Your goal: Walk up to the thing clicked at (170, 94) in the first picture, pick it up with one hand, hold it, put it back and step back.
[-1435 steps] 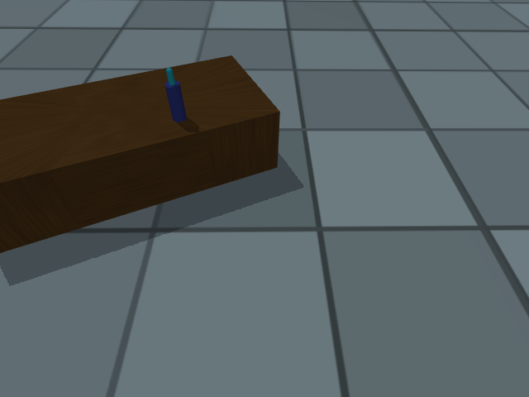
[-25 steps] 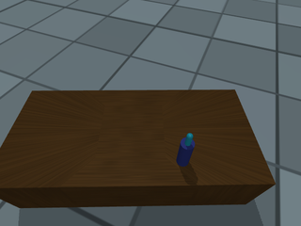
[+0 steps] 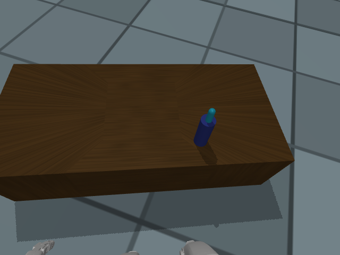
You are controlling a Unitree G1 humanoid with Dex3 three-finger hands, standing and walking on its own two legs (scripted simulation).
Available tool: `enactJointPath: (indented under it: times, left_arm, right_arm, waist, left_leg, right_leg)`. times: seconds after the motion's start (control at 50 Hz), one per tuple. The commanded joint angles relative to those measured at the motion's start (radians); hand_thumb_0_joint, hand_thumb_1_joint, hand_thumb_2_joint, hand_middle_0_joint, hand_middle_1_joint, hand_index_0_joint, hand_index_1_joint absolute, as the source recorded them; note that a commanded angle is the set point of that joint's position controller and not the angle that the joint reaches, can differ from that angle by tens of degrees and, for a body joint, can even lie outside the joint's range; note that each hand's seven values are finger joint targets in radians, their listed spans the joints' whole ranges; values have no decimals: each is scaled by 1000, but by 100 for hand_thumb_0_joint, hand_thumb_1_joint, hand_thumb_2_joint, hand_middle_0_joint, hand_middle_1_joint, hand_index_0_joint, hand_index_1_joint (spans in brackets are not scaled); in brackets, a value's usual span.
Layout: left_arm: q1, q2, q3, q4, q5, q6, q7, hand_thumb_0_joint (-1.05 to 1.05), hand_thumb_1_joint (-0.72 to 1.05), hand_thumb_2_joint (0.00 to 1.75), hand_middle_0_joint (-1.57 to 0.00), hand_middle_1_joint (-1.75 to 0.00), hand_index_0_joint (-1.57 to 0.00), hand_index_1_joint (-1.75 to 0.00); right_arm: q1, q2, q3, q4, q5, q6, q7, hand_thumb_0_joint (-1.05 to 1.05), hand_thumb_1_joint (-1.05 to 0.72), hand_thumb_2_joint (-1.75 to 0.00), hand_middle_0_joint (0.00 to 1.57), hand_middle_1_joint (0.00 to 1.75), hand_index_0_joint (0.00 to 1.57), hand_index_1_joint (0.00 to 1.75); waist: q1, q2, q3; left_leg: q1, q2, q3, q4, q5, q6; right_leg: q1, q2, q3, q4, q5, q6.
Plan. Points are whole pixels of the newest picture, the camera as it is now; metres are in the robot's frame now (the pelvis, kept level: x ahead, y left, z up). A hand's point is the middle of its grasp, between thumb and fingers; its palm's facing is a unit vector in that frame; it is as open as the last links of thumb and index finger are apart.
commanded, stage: step back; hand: right
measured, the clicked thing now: (205, 126) +0.61 -0.17 -0.29
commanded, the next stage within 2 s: none
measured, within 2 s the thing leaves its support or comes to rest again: neither
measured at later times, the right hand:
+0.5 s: hand out of the picture -0.02 -0.27 -0.15, palm faces -0.07 +0.90 -0.42, open 7.4 cm
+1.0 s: hand out of the picture -0.16 -0.34 -0.15, palm faces +0.02 +0.92 -0.40, open 7.4 cm
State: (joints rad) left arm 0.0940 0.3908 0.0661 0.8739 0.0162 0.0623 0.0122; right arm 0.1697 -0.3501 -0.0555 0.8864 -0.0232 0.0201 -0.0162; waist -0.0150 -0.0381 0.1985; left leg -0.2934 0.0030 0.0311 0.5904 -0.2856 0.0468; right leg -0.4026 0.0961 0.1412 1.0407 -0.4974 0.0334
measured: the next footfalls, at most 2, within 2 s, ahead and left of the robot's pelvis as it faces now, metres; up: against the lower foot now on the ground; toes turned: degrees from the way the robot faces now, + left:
right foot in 0.12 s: -0.01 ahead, -0.13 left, +0.00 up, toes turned +2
left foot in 0.46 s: -0.09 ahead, +0.10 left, +0.00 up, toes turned -1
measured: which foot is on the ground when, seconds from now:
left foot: down 0.00-0.14, up 0.16-0.44, down 0.46-0.88, up 0.90-1.00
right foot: up 0.00-0.10, down 0.12-0.46, up 0.48-0.84, down 0.86-1.00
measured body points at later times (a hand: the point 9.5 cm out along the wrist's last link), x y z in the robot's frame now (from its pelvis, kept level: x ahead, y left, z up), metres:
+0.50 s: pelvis -0.12 +0.00 -0.01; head -0.06 +0.01 +0.43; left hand +0.01 +0.31 -0.13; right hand -0.02 -0.32 -0.12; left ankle -0.13 +0.10 -0.73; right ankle -0.06 -0.13 -0.73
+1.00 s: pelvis -0.27 -0.05 -0.01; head -0.22 -0.07 +0.44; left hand -0.19 +0.26 -0.12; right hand -0.17 -0.38 -0.13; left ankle -0.23 +0.09 -0.67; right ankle -0.28 -0.18 -0.73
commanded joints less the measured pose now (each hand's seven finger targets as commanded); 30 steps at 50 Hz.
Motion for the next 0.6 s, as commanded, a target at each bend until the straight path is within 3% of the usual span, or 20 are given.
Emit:
enactJointPath:
  times: [0.0, 0.04, 0.08, 0.1, 0.12, 0.14, 0.16, 0.18, 0.22, 0.26, 0.34, 0.38, 0.4, 0.42, 0.44, 0.46, 0.48, 0.5, 0.54, 0.58]
  left_arm:
    - [19, 147, 49, -109, 4, -32, 6, 0, 90, 90, -20, -30, -20, -30]
    - [70, 144, 54, -89, 7, -35, 2, 0, 90, 90, -20, -30, -20, -30]
    - [134, 145, 59, -60, 17, -43, 4, 0, 90, 90, -20, -30, -20, -30]
    - [138, 199, 72, -69, 28, -51, 6, 0, 90, 90, -20, -30, -20, -30]
    - [91, 273, 89, -85, 14, -47, 1, 0, 90, 90, -20, -30, -20, -30]
    - [53, 307, 94, -116, 20, -52, 1, 0, 90, 90, -20, -30, -20, -30]
    - [31, 281, 89, -135, 16, -55, 2, 0, 90, 90, -20, -30, -20, -30]
    - [0, 242, 79, -146, 1, -54, 6, 0, 90, 90, -20, -30, -20, -30]
    - [-15, 201, 71, -156, 11, -50, 14, 0, 90, 90, -20, -30, -20, -30]
    - [15, 194, 67, -167, 17, -45, 16, 0, 90, 90, -20, -30, -20, -30]
    - [48, 195, 66, -189, 20, -34, 19, 0, 90, 90, -20, -30, -20, -30]
    - [34, 211, 61, -193, 12, -24, 11, 0, 90, 90, -20, -30, -20, -30]
    - [16, 215, 58, -198, 5, -18, 7, 0, 90, 90, -20, -30, -20, -30]
    - [31, 192, 51, -203, 3, -12, 3, 0, 90, 90, -20, -30, -20, -30]
    - [60, 156, 44, -211, 0, -11, -1, 0, 90, 90, -20, -30, -20, -30]
    - [-21, 176, 60, -223, -1, -14, 12, 0, 90, 90, -20, -30, -20, -30]
    - [-51, 194, 70, -212, 16, -14, 22, 0, 90, 90, -20, -30, -20, -30]
    - [-26, 190, 70, -193, 10, -10, 22, 0, 90, 90, -20, -30, -20, -30]
    - [65, 177, 72, -156, -6, -8, 15, 0, 90, 90, -20, -30, -20, -30]
    - [106, 179, 79, -141, 2, -8, 9, 0, 90, 90, -20, -30, -20, -30]
  right_arm:
    - [37, -287, -70, -81, 1, -17, -23, 0, -90, -90, 20, 30, 20, 30]
    - [15, -293, -70, -91, 2, -10, -18, 0, -90, -90, 20, 30, 20, 30]
    - [-25, -282, -63, -99, 13, -3, -13, 0, -90, -90, 20, 30, 20, 30]
    - [-31, -256, -53, -110, 21, -4, -11, 0, -90, -90, 20, 30, 20, 30]
    - [-64, -214, -44, -121, 28, -3, -11, 0, -90, -90, 20, 30, 20, 30]
    - [-83, -215, -47, -112, 24, 7, -21, 0, -90, -90, 20, 30, 20, 30]
    - [-48, -232, -50, -98, 20, 13, -23, 0, -90, -90, 20, 30, 20, 30]
    - [-15, -239, -44, -85, 29, 12, -20, 0, -90, -90, 20, 30, 20, 30]
    - [5, -233, -37, -74, 31, 1, -23, 0, -90, -90, 20, 30, 20, 30]
    - [13, -233, -33, -76, 25, -5, -26, 0, -90, -90, 20, 30, 20, 30]
    - [23, -210, -30, -96, 14, -11, -24, 0, -90, -90, 20, 30, 20, 30]
    - [61, -200, -41, -76, 4, -17, -16, 0, -90, -90, 20, 30, 20, 30]
    - [96, -203, -47, -60, 1, -22, -13, 0, -90, -90, 20, 30, 20, 30]
    - [83, -220, -56, -65, -9, -26, -13, 0, -90, -90, 20, 30, 20, 30]
    - [66, -300, -75, -82, -24, -32, -12, 0, -90, -90, 20, 30, 20, 30]
    - [46, -398, -93, -98, -10, -29, -3, 0, -90, -90, 20, 30, 20, 30]
    - [31, -397, -97, -101, -14, -34, -6, 0, -90, -90, 20, 30, 20, 30]
    - [-10, -342, -79, -100, -10, -38, -12, 0, -90, -90, 20, 30, 20, 30]
    - [-63, -289, -63, -116, -16, -39, -19, 0, -90, -90, 20, 30, 20, 30]
    - [-51, -275, -66, -125, -10, -39, -18, 0, -90, -90, 20, 30, 20, 30]
  waist:
    - [-23, 186, -284]
    - [-6, 196, -303]
    - [37, 152, -314]
    - [35, 50, -316]
    - [42, -141, -249]
    - [66, -235, -209]
    - [46, -171, -184]
    - [25, -90, -182]
    - [21, -101, -201]
    - [41, -117, -213]
    - [48, -173, -247]
    - [27, -164, -260]
    - [2, -124, -266]
    - [11, -80, -259]
    - [19, 111, -278]
    - [-33, 269, -255]
    - [-45, 218, -222]
    - [-1, 118, -211]
    - [54, 147, -186]
    - [48, 181, -201]
  left_leg:
    - [324, 240, -240, -54, 632, 168]
    - [259, 228, -237, -34, 556, 145]
    - [151, 216, -216, 16, 460, 100]
    - [-4, 160, -190, 68, 304, 47]
    - [-129, -26, -89, 219, 17, -21]
    - [-129, -91, -95, 456, -343, -40]
    - [-120, -81, -173, 579, -356, -47]
    - [-120, -98, -201, 606, -297, -45]
    - [-162, -120, -164, 594, -253, -52]
    - [-182, -115, -142, 529, -248, -63]
    - [-130, -34, -85, 180, -240, -57]
    - [-9, -40, -24, -14, -111, -44]
    - [71, -41, -9, -145, 50, -37]
    - [136, 7, -95, -177, 141, -16]
    - [225, 216, -361, -214, 256, 62]
    - [86, 410, -540, -260, 415, 221]
    - [12, 445, -591, -259, 426, 275]
    - [46, 369, -443, -213, 501, 230]
    - [80, 260, -289, -166, 561, 159]
    - [129, 250, -260, -148, 577, 170]
  right_leg:
    - [-17, -53, -67, -261, 19, -17]
    - [89, -55, -100, -424, 94, -37]
    - [234, -72, -103, -618, 304, -62]
    - [317, -166, 52, -599, 441, -98]
    - [265, -312, 249, -637, 530, -229]
    - [153, -475, 397, -686, 642, -358]
    - [95, -471, 374, -682, 665, -355]
    - [115, -390, 248, -643, 716, -319]
    - [201, -312, 129, -579, 809, -265]
    - [267, -285, 102, -556, 817, -259]
    - [363, -310, 115, -511, 811, -245]
    - [312, -277, 88, -459, 728, -216]
    - [257, -258, 68, -427, 652, -183]
    - [154, -218, 64, -403, 507, -136]
    - [-19, -108, 4, -263, 258, -83]
    - [-47, 5, -50, -54, -129, -46]
    - [-40, 8, 54, 113, -168, -43]
    - [-73, 14, 93, 190, -111, -50]
    - [-114, 24, 91, 258, -23, -48]
    - [-108, 18, 68, 266, -1, -22]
